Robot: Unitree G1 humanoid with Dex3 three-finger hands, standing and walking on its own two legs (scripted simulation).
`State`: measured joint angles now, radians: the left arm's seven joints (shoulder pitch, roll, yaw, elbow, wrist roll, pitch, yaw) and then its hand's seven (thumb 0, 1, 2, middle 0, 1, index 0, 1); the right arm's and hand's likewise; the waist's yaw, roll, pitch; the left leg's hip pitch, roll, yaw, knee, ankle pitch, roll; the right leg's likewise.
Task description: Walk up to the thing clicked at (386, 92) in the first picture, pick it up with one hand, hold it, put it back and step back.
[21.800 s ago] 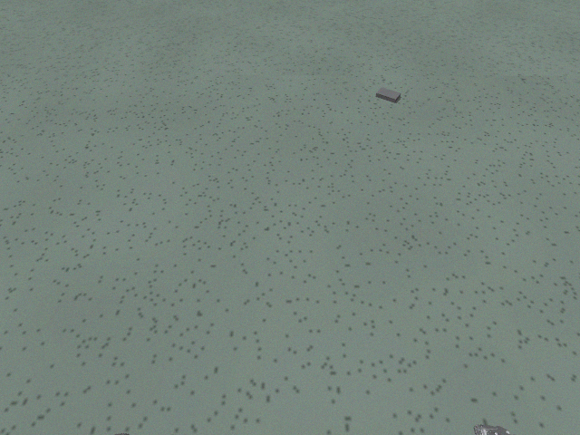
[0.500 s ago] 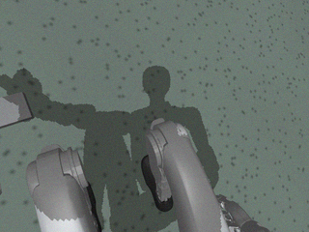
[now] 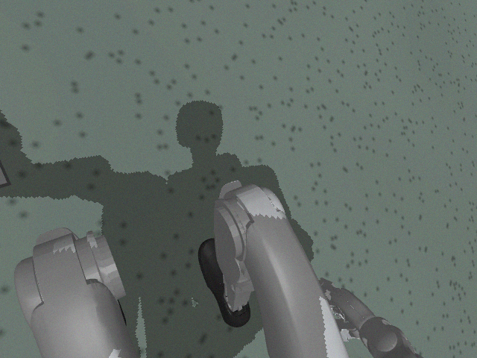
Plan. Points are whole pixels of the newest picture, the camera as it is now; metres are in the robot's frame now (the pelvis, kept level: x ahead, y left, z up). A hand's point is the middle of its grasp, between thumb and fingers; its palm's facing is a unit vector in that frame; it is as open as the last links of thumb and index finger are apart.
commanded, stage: rest palm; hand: left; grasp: from above
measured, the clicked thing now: out of the picture +0.44 +0.34 -0.29
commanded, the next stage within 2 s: close in 0.94 s
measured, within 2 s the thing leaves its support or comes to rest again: neither
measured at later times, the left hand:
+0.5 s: hand out of the picture +0.42 +0.33 -0.25, palm faces -0.42 -0.19 -0.89, open 14.3 cm
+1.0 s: hand out of the picture +0.42 +0.33 -0.27, palm faces -0.43 -0.17 -0.89, open 14.1 cm
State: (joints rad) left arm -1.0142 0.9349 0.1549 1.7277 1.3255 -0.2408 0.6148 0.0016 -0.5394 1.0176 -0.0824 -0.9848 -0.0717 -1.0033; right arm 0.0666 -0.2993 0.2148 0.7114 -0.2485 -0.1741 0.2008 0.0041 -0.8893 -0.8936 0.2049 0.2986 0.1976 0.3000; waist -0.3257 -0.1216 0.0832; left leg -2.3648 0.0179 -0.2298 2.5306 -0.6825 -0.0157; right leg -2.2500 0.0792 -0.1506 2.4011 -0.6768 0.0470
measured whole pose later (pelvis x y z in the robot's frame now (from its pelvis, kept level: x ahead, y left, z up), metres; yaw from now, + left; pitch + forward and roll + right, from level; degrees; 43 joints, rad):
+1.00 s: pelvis +0.00 +0.01 +0.00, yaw -3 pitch +25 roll -15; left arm -0.97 1.02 0.13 1.76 1.27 -0.25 0.69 0.00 -0.51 0.97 -0.09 -0.99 -0.08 -1.00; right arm 0.03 -0.34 0.32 0.70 -0.31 -0.29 0.29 0.00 -0.90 -0.90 0.20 0.30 0.20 0.30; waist -0.35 -0.18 0.19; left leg -2.33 0.02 -0.30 2.58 -0.72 -0.01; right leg -2.19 0.10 -0.20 2.40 -0.68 0.07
